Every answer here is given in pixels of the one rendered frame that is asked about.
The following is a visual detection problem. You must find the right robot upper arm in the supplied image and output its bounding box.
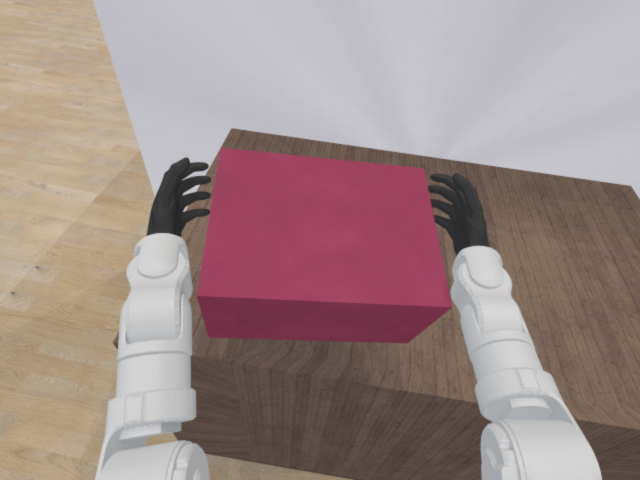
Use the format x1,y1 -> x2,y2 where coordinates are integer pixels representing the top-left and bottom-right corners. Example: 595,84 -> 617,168
481,419 -> 600,480

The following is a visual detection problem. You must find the robot right hand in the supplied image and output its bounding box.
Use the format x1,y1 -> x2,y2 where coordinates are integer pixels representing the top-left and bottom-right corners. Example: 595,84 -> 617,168
428,173 -> 489,255

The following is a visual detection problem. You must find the carton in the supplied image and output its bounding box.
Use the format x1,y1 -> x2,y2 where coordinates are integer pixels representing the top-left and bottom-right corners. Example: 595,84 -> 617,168
197,148 -> 452,343

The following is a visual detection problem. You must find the right robot forearm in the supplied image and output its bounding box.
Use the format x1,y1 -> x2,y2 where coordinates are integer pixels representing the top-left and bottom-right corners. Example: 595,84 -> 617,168
451,246 -> 602,480

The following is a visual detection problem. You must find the left robot forearm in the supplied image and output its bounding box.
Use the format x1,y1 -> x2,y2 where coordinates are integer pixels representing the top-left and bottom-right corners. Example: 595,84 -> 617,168
95,233 -> 196,480

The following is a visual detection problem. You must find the left robot upper arm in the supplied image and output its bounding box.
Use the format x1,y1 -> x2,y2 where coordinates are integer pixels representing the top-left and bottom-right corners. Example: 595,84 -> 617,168
98,440 -> 210,480

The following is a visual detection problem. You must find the robot left hand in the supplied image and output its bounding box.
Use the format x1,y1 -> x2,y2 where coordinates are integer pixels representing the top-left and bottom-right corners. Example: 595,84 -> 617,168
147,157 -> 211,237

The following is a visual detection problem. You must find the pedestal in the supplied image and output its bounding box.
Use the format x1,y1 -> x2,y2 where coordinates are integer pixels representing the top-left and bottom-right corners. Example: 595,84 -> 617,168
113,128 -> 640,480

